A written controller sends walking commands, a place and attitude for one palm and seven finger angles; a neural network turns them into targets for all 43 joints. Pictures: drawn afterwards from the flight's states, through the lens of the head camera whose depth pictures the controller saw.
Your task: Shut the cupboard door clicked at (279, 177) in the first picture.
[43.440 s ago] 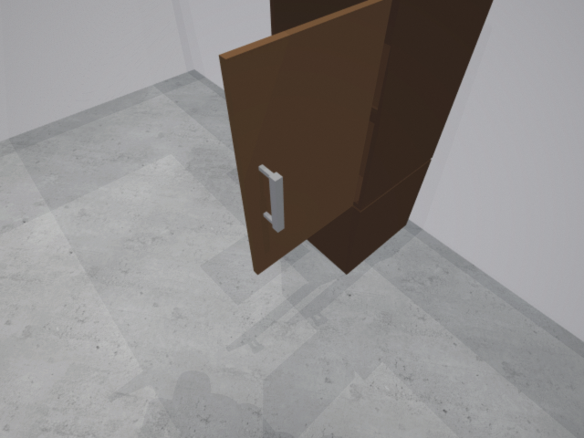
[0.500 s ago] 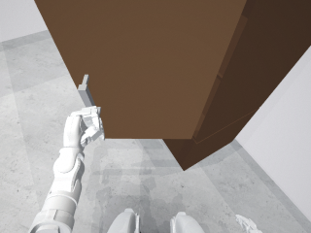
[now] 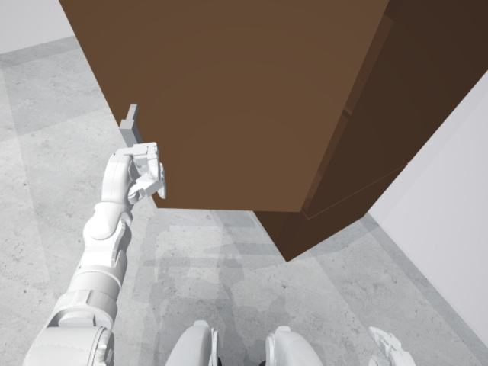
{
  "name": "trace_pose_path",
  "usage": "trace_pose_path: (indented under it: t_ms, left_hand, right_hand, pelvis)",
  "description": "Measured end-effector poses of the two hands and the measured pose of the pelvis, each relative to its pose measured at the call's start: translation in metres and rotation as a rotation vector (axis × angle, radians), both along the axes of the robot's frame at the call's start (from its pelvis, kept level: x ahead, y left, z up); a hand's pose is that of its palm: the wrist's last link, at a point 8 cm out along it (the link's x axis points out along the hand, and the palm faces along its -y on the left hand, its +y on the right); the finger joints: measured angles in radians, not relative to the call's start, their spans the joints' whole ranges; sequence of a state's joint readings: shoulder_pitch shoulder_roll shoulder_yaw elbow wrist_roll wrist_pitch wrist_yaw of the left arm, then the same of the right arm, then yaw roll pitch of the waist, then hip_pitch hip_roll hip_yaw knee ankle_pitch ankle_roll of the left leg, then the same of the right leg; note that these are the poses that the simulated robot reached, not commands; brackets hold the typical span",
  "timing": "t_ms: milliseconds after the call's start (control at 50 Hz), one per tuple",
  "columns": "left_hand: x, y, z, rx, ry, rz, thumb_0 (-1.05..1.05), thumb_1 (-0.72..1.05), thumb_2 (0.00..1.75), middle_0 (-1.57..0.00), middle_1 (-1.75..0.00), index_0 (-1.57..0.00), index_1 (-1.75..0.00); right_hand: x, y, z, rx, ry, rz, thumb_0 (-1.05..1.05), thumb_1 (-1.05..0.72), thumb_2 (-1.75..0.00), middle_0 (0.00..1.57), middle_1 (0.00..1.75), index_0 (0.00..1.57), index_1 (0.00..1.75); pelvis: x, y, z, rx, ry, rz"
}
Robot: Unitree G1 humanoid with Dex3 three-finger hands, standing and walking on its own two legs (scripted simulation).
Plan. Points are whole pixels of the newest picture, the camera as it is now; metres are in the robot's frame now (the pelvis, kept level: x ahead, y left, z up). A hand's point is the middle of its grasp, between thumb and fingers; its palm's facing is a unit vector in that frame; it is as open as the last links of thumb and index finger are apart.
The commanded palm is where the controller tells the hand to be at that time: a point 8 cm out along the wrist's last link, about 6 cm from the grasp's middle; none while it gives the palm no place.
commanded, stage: push the door shut along its arc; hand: left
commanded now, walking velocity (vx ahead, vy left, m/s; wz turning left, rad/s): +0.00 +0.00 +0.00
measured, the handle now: (142, 147) +0.48 +0.19 +0.04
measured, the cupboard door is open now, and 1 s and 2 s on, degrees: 59 40 26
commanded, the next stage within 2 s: pull the fist back off the door in 1.60 s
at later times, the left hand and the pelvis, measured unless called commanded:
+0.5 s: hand (169, 151) +0.46 +0.14 +0.05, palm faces -0.19 -0.98 -0.02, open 3.1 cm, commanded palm +0.46 +0.18 +0.05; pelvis -0.01 +0.01 -0.01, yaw -1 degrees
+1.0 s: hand (189, 126) +0.52 +0.11 +0.05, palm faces -0.33 -0.94 -0.02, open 3.1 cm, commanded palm +0.53 +0.14 +0.05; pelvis -0.01 +0.02 -0.03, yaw -2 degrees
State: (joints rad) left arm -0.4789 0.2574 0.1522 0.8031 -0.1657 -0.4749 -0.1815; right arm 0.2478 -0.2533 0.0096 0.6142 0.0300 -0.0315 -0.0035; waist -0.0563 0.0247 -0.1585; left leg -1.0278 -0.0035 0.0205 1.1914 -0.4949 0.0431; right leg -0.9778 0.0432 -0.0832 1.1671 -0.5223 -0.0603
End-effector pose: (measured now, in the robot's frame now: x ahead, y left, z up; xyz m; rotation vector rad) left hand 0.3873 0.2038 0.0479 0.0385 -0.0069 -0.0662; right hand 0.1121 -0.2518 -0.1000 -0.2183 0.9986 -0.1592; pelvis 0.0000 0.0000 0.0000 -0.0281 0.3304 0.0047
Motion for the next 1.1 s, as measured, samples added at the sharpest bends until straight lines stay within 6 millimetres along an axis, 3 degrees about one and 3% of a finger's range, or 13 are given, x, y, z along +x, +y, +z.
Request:
trace_pose_path:
  t_ms: [480, 900, 1100]
  left_hand:
    - [0.061, -0.006, 0.002, -0.012, 0.028, -0.117, 0.02, 0.90, 0.90, -1.30, -1.50, -1.30, -1.50]
    - [0.119, -0.024, 0.002, -0.010, 0.051, -0.225, 0.02, 0.90, 0.90, -1.30, -1.50, -1.30, -1.50]
    - [0.144, -0.051, 0.007, -0.012, 0.059, -0.300, 0.02, 0.90, 0.90, -1.30, -1.50, -1.30, -1.50]
  right_hand:
    - [-0.082, -0.011, -0.013, -0.038, 0.192, -0.102, 0.00, -0.90, -0.90, 0.20, 0.30, 0.20, 0.30]
    - [-0.122, 0.003, -0.019, -0.047, 0.291, -0.157, 0.00, -0.90, -0.90, 0.20, 0.30, 0.20, 0.30]
    - [-0.134, 0.007, -0.019, -0.047, 0.329, -0.187, 0.00, -0.90, -0.90, 0.20, 0.30, 0.20, 0.30]
  pelvis:
    - [-0.010, 0.005, -0.013, -0.019, 0.052, -0.004]
    - [-0.009, 0.015, -0.026, -0.044, 0.125, -0.016]
    - [-0.005, 0.016, -0.029, -0.048, 0.151, -0.023]
